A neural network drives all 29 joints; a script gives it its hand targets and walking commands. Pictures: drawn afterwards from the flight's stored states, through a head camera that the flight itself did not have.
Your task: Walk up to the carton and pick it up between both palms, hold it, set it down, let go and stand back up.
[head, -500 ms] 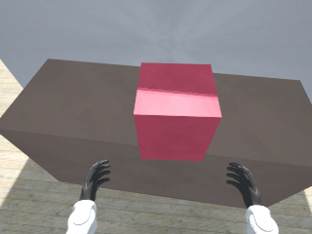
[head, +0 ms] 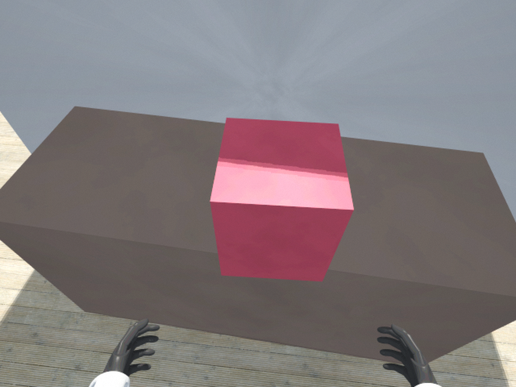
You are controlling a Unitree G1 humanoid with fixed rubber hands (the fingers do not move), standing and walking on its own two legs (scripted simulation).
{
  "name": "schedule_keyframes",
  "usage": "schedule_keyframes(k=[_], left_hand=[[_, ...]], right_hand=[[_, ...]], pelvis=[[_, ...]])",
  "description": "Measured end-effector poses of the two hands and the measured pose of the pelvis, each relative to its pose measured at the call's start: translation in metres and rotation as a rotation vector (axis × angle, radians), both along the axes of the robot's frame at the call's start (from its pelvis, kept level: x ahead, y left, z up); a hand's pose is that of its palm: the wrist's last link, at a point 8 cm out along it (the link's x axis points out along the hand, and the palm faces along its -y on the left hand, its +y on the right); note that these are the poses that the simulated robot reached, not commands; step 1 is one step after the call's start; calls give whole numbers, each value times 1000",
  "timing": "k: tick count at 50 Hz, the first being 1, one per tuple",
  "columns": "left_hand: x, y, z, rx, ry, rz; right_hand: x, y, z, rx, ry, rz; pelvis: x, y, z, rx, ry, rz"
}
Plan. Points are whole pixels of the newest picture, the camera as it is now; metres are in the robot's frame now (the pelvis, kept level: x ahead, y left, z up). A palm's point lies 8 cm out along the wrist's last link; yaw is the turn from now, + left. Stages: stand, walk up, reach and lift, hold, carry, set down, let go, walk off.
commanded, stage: let go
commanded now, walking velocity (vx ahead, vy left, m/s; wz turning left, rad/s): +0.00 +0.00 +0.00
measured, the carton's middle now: (276, 203) +0.44 -0.01 -0.01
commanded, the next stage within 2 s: stand in 0.26 s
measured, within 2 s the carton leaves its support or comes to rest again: neither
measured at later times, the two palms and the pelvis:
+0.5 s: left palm out of the picture +0.04 +0.25 -0.10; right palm out of the picture +0.03 -0.28 -0.11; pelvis -0.05 -0.01 -0.01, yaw +0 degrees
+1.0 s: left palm out of the picture -0.01 +0.27 -0.12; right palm out of the picture -0.02 -0.23 -0.12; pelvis -0.05 +0.02 +0.00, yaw -1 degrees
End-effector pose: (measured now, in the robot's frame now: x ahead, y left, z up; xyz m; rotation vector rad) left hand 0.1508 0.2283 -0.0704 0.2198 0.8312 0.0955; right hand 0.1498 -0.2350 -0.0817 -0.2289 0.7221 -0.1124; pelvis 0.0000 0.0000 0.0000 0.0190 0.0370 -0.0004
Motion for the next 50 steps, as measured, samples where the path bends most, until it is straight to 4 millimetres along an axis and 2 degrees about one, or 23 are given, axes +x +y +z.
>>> schedule_keyframes(k=[5, 15, 17, 20, 25, 30, 34, 38, 50], left_hand=[[-12, 0, 0, 6, 7, 9], [-30, -15, 2, -9, -25, 14], [-41, -11, -1, 5, -50, 9], [-69, 1, -10, 33, -19, 12], [-111, 20, -27, 53, 91, 42], [-134, 28, -37, 42, 168, 50], [-143, 32, -40, 33, 198, 55], [-146, 37, -40, 28, 208, 65], [-162, 43, -49, 5, 288, 96]], right_hand=[[-11, -2, -2, 12, 6, 16], [-32, -3, -4, 11, 20, 52], [-46, -11, -14, -13, 113, 56], [-75, -27, -24, -38, 230, 14], [-125, -45, -30, -63, 366, -54], [-168, -46, -31, -73, 460, -98], [-188, -37, -33, -61, 502, -119], [-191, -24, -36, -39, 503, -125], [-174, 5, -40, -1, 472, -129]], pelvis=[[-9, -6, 0, 3, -14, 6], [-34, -14, -1, 0, -38, 20], [-37, -13, -3, -12, -42, 15], [-40, -13, -6, -20, -48, 7], [-47, -12, -6, -26, -44, 1], [-54, -7, -4, -30, -32, -5], [-55, 0, -2, -31, -28, -8], [-54, 7, -1, -30, -30, -11], [-45, 24, 2, -26, -33, -21]])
